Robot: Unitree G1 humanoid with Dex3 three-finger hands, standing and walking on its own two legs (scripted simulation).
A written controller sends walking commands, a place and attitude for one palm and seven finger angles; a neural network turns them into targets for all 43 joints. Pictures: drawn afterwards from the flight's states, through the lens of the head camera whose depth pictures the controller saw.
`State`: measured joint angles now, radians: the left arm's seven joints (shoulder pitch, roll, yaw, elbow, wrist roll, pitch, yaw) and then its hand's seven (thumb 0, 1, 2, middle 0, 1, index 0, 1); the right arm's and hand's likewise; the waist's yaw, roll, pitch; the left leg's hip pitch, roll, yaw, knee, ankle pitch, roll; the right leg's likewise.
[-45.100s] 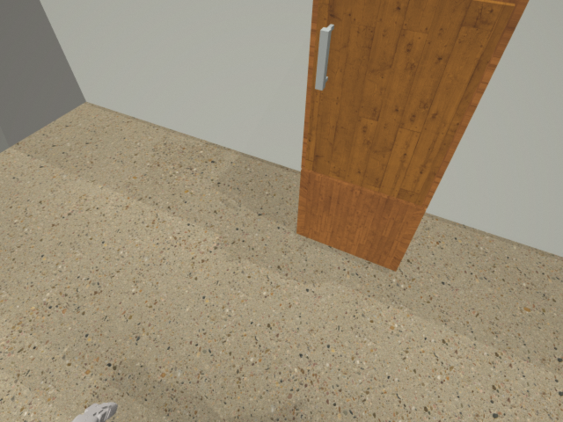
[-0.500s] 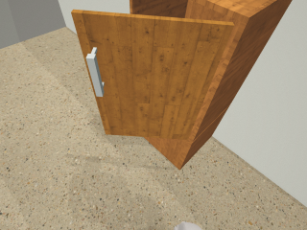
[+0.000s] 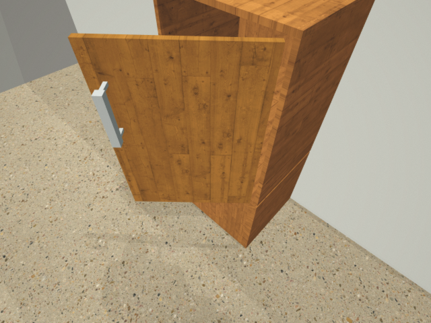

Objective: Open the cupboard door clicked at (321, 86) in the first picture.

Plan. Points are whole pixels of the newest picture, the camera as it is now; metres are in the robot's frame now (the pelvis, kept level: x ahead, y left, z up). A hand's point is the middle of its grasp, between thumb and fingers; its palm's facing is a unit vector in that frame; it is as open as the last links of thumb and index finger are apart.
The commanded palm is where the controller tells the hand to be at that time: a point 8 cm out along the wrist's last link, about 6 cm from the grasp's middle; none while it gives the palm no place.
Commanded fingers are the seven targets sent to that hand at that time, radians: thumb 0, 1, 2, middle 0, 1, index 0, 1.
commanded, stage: come to a stop and stand still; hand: left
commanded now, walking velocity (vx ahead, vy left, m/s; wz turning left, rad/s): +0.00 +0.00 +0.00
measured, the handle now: (111, 115) +0.54 +0.27 +0.07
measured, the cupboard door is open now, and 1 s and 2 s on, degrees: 42 42 42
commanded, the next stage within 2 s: look again from close up in 0.46 s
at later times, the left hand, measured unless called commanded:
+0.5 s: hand out of the picture -0.03 +0.12 -0.17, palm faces +0.05 -0.99 -0.15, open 7.4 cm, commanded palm none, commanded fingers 0.00 0.90 0.90 -0.20 -0.30 -0.20 -0.30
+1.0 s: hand out of the picture +0.03 +0.19 -0.17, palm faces +0.01 -0.98 -0.22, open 7.4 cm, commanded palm none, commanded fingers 0.00 0.90 0.90 -0.20 -0.30 -0.20 -0.30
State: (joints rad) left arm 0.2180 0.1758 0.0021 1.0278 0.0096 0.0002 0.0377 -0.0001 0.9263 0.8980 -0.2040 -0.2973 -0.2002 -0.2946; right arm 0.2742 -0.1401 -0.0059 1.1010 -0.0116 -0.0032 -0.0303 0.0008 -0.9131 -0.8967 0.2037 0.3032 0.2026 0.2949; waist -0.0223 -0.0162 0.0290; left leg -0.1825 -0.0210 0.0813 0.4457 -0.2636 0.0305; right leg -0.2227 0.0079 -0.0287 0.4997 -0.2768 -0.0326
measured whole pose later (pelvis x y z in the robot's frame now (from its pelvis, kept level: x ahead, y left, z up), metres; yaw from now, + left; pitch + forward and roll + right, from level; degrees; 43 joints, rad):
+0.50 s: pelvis +0.00 -0.03 +0.00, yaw +1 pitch -1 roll +1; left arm 0.34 0.12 -0.02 1.12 0.01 -0.02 0.03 0.01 0.91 0.90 -0.20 -0.30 -0.20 -0.29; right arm 0.29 -0.12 0.01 1.16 -0.01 -0.01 -0.04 0.00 -0.91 -0.90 0.20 0.30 0.20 0.29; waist 0.01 -0.02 0.02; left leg -0.15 0.02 0.05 0.40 -0.23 -0.01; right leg -0.17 0.05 -0.06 0.41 -0.23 -0.08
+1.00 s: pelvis +0.00 +0.02 +0.00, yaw +0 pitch -1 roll +0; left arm 0.26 0.16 -0.01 1.07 0.01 -0.03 0.04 0.01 0.91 0.90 -0.20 -0.30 -0.20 -0.29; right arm 0.31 -0.14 0.02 1.10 -0.02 -0.02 -0.03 0.01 -0.92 -0.90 0.20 0.30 0.20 0.29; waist -0.01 0.02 0.02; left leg -0.16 -0.04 0.06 0.46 -0.29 0.05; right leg -0.21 0.00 -0.03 0.48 -0.27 -0.02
